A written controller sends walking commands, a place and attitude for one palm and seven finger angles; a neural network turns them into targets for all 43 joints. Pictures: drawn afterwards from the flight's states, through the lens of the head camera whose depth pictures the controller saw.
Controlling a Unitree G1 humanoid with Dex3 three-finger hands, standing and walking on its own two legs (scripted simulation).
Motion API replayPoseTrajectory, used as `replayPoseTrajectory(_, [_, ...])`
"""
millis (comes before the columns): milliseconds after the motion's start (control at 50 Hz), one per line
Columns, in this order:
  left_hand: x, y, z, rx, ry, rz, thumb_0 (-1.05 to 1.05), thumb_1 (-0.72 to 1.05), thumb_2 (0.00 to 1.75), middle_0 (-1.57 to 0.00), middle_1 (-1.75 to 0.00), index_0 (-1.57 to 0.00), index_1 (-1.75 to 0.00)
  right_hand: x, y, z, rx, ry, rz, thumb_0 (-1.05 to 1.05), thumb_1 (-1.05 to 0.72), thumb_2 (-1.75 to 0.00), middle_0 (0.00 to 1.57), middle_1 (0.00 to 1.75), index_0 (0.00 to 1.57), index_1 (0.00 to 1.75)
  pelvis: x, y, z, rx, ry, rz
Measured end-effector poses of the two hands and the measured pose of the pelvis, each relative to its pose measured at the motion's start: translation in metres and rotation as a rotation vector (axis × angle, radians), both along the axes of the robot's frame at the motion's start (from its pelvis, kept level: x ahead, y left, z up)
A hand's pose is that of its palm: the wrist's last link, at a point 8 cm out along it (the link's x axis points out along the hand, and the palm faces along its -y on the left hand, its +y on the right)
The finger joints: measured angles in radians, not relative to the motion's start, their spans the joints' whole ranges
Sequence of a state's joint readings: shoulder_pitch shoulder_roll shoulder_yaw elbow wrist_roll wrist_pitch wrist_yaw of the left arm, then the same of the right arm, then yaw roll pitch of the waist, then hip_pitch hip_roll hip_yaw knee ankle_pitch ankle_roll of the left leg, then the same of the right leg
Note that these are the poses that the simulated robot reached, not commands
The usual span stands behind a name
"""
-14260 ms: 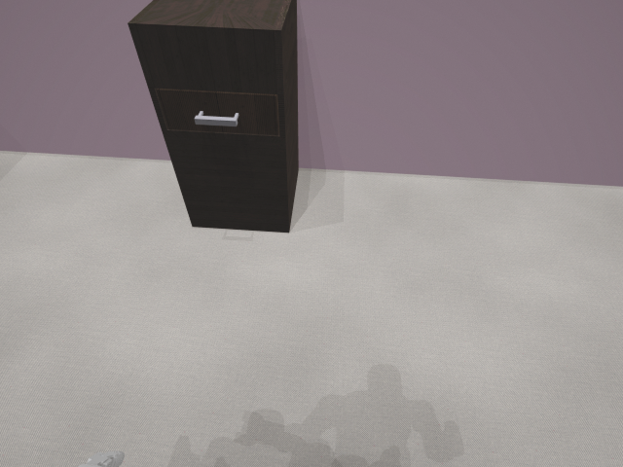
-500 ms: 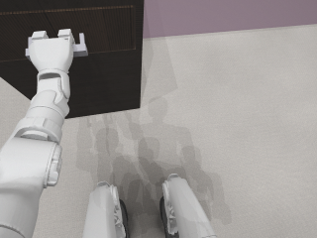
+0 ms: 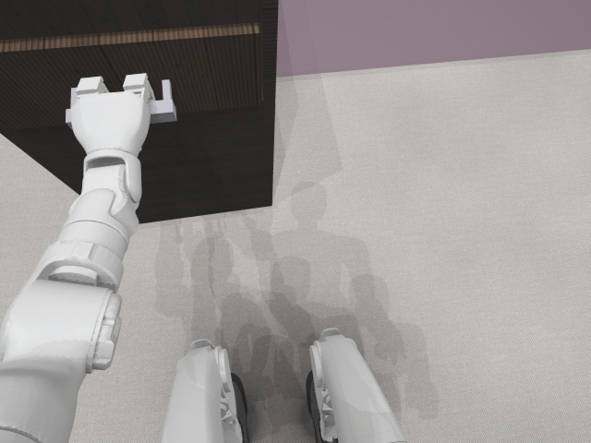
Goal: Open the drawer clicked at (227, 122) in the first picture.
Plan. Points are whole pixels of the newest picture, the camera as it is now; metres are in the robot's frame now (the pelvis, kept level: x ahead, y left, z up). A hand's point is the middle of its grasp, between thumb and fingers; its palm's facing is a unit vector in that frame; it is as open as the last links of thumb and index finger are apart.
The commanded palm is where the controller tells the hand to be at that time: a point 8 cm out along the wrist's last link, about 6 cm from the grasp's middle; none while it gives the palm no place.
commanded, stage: pull the drawer open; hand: left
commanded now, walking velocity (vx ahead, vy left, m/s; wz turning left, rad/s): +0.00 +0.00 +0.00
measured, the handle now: (122, 103) +0.58 +0.19 -0.02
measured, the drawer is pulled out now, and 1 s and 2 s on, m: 0.01 0.09 0.15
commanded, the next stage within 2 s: none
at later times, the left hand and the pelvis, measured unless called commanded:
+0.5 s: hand (130, 165) +0.50 +0.18 -0.04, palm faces -0.02 -0.03 -1.00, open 5.3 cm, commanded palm +0.46 +0.18 +0.00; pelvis +0.01 +0.00 +0.01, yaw +1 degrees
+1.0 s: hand (131, 193) +0.45 +0.18 -0.04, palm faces -0.01 -0.04 -1.00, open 5.3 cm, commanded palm +0.42 +0.17 +0.00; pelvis +0.00 +0.00 +0.02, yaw +2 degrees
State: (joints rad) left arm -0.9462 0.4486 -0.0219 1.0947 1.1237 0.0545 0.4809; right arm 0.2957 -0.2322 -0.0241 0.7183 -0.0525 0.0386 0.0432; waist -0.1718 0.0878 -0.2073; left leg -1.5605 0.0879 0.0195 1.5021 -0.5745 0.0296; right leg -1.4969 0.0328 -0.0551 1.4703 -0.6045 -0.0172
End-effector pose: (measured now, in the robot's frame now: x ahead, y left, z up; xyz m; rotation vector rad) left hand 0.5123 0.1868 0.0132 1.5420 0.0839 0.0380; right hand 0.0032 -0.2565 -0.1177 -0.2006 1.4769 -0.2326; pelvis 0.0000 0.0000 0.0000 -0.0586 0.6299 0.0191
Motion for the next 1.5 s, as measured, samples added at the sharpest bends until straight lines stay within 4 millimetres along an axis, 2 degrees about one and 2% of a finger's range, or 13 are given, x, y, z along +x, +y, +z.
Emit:
replayPoseTrajectory(240, [-0.018, -0.001, 0.000, 0.000, -0.006, -0.004, 0.01, 0.78, 0.82, -0.35, -1.35, -0.40, -1.35, 0.032, -0.006, 0.003, 0.000, -0.052, 0.040, 0.00, -0.90, -0.90, 0.20, 0.30, 0.20, 0.30, 0.006, -0.002, 0.008, 0.010, -0.017, 0.008])
replayPoseTrajectory(380, [-0.028, -0.002, 0.000, -0.001, -0.006, -0.003, 0.01, 0.78, 0.82, -0.35, -1.35, -0.40, -1.35, 0.044, -0.009, 0.005, -0.001, -0.078, 0.055, 0.00, -0.90, -0.90, 0.20, 0.30, 0.20, 0.30, 0.007, -0.003, 0.011, 0.014, -0.028, 0.010])
replayPoseTrajectory(880, [-0.070, -0.004, 0.000, -0.010, -0.008, -0.010, 0.01, 0.77, 0.82, -0.34, -1.35, -0.41, -1.35, 0.047, -0.004, 0.008, 0.024, -0.096, 0.060, 0.00, -0.90, -0.90, 0.20, 0.30, 0.20, 0.30, 0.004, -0.004, 0.021, 0.026, -0.067, 0.009])
replayPoseTrajectory(1500, [-0.111, -0.008, 0.000, -0.009, -0.010, -0.003, 0.01, 0.77, 0.83, -0.34, -1.35, -0.40, -1.35, 0.082, -0.002, 0.011, 0.040, -0.164, 0.102, 0.01, -0.90, -0.90, 0.20, 0.30, 0.20, 0.30, 0.004, -0.008, 0.029, 0.037, -0.101, 0.019])
